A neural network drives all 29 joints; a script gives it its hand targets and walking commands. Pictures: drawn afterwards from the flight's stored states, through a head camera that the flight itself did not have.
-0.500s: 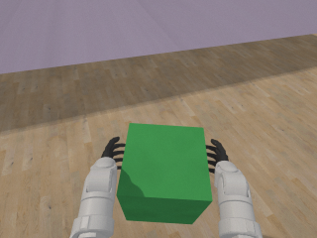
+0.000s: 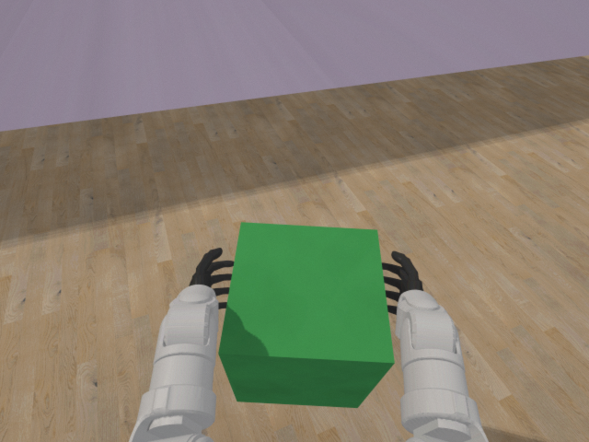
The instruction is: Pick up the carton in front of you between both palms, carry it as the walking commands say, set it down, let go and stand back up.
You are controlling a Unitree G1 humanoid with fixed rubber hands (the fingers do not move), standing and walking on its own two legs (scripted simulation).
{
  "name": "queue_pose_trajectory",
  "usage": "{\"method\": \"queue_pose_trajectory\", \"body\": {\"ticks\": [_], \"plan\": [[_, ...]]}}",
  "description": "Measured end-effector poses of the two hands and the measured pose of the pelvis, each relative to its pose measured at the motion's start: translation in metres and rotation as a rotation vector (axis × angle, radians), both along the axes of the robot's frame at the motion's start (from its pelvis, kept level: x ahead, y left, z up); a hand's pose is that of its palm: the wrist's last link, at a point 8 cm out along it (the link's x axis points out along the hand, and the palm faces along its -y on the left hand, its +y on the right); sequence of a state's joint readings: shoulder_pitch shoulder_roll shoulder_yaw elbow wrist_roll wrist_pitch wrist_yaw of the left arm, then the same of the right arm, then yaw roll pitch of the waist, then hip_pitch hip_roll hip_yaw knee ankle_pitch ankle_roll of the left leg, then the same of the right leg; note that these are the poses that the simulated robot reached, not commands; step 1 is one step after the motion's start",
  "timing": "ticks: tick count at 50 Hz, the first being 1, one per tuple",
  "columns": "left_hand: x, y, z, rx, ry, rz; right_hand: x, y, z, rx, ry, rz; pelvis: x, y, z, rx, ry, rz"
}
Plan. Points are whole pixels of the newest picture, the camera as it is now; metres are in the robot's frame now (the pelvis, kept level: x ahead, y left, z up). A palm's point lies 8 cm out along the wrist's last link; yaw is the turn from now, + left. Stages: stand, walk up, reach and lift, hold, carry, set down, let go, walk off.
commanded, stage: set down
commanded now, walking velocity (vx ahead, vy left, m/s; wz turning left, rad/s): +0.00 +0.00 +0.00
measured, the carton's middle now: (302, 320) +0.32 +0.00 -0.05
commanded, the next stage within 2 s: none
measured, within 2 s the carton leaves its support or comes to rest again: neither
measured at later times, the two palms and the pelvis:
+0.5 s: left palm (202, 328) +0.35 +0.19 -0.16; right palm (356, 333) +0.36 -0.11 -0.15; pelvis -0.03 -0.01 -0.07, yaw +1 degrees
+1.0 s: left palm (204, 337) +0.41 +0.21 -0.30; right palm (333, 341) +0.41 -0.08 -0.28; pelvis -0.06 +0.00 -0.21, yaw -3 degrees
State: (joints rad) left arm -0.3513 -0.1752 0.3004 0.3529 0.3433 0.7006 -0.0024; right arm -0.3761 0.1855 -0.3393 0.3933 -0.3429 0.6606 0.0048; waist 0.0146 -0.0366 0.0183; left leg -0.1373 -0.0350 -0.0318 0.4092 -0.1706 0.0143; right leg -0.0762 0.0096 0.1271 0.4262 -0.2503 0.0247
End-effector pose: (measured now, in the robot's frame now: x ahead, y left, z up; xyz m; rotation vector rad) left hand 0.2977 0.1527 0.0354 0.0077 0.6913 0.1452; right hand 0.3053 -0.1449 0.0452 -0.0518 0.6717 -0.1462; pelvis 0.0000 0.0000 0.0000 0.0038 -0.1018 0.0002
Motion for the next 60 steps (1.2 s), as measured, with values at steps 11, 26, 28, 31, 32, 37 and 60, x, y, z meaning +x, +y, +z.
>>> {"method": "queue_pose_trajectory", "body": {"ticks": [11,26,28,31,32,37,60], "plan": [[0.034,0.014,-0.058,0.02,0.037,0.004,0.039,0.016,-0.054,-0.022,0.037,0.015,-0.011,-0.017,-0.014,-0.012,0.163,0.02],[0.059,0.038,-0.201,-0.001,-0.012,-0.015,0.052,0.039,-0.198,0.038,-0.016,-0.057,-0.036,-0.011,-0.074,-0.048,0.616,0.02],[0.066,0.041,-0.209,-0.007,-0.027,-0.015,0.057,0.041,-0.206,0.046,-0.033,-0.067,-0.039,-0.008,-0.085,-0.051,0.651,0.017],[0.076,0.043,-0.221,-0.018,-0.038,-0.014,0.065,0.044,-0.217,0.054,-0.046,-0.079,-0.044,-0.003,-0.102,-0.055,0.691,0.013],[0.079,0.044,-0.225,-0.021,-0.037,-0.014,0.068,0.045,-0.221,0.055,-0.046,-0.081,-0.046,-0.002,-0.107,-0.055,0.702,0.012],[0.09,0.047,-0.25,-0.025,-0.019,-0.014,0.079,0.048,-0.245,0.046,-0.027,-0.081,-0.052,0.003,-0.135,-0.059,0.755,0.007],[0.123,0.071,-0.393,0.012,0.019,-0.018,0.116,0.071,-0.393,0.046,0.011,-0.052,-0.07,0.002,-0.251,-0.084,0.894,-0.022]]}}
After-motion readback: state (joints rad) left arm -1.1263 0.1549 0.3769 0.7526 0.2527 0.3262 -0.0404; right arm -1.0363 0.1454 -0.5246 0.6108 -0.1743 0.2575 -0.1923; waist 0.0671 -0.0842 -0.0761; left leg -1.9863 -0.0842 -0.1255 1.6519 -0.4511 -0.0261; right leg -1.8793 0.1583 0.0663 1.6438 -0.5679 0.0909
